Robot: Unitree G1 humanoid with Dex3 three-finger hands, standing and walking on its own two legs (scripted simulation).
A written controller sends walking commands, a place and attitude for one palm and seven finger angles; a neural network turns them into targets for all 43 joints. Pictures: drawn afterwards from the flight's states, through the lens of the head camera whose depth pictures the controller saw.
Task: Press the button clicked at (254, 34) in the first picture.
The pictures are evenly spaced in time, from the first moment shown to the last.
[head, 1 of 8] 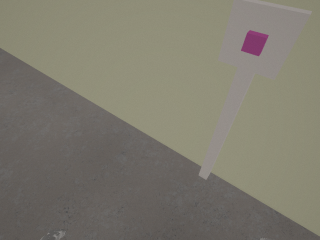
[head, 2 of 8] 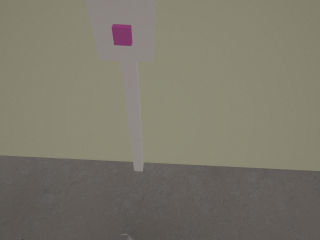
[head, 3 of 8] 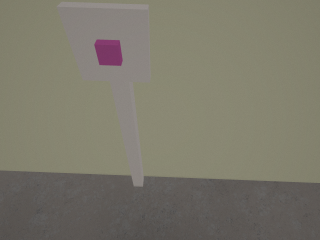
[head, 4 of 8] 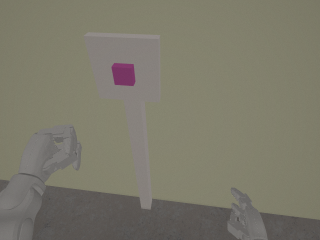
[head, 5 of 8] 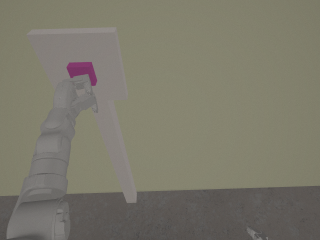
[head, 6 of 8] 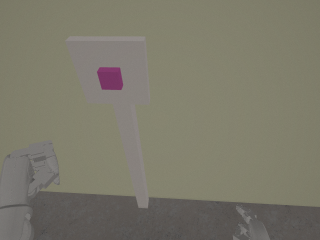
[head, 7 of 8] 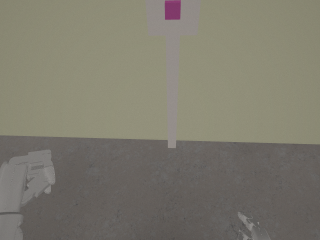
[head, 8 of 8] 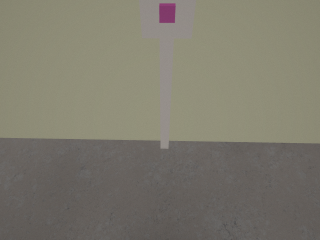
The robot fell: no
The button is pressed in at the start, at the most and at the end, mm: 0 13 0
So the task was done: yes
